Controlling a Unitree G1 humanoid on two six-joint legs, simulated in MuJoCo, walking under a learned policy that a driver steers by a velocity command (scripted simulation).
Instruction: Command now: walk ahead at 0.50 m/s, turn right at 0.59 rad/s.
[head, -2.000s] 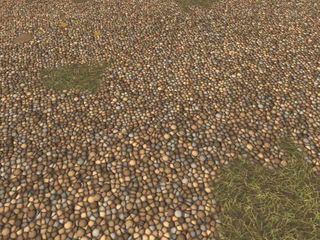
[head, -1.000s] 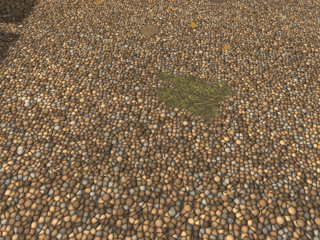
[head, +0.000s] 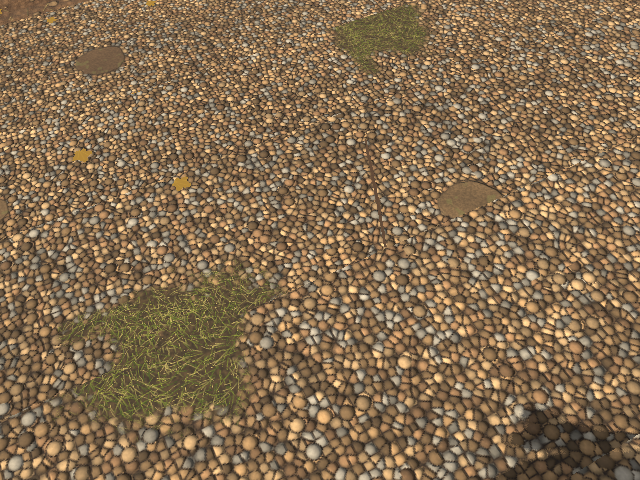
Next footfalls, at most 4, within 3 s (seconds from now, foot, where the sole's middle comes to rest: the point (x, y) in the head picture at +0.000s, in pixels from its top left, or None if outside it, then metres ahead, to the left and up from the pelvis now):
0.54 left None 0.49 0.21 -0.94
0.90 right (311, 386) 0.72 0.07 -0.94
1.26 left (215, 454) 0.55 0.29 -0.94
1.76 right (296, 394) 0.69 0.11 -0.94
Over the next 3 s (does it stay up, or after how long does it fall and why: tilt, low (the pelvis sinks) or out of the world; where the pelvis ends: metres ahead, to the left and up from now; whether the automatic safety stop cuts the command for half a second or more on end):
stays up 0.71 0.31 -0.18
